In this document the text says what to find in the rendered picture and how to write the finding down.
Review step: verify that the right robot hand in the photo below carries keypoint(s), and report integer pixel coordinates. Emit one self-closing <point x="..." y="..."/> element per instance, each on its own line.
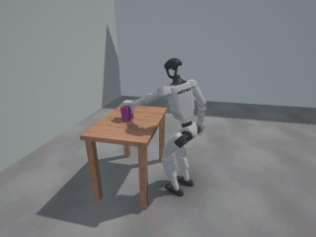
<point x="201" y="125"/>

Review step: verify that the robot right foot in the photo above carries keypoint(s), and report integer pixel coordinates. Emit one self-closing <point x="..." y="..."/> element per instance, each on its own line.
<point x="182" y="180"/>

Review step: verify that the robot left upper arm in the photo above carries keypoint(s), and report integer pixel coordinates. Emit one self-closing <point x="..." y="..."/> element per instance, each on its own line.
<point x="161" y="93"/>

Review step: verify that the right robot shin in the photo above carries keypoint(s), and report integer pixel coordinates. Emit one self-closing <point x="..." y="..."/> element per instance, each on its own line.
<point x="184" y="165"/>

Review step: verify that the left robot hand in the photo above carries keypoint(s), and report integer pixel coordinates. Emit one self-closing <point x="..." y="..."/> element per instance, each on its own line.
<point x="127" y="103"/>

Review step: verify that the robot right upper arm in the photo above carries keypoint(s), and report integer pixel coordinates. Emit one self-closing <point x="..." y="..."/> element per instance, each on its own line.
<point x="197" y="93"/>

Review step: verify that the sponge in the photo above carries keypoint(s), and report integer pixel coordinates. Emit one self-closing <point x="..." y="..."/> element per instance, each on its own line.
<point x="126" y="114"/>

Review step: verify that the robot left forearm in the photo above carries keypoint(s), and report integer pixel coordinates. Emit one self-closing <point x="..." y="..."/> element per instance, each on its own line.
<point x="141" y="101"/>

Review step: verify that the robot right forearm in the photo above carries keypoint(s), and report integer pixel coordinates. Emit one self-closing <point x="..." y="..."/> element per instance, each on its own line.
<point x="200" y="114"/>

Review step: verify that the table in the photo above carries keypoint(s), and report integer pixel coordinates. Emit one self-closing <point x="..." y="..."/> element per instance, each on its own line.
<point x="137" y="132"/>

